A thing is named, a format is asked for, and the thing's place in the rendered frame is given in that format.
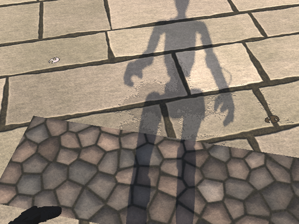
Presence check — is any robot left hand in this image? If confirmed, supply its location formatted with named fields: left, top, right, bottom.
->
left=8, top=205, right=62, bottom=224

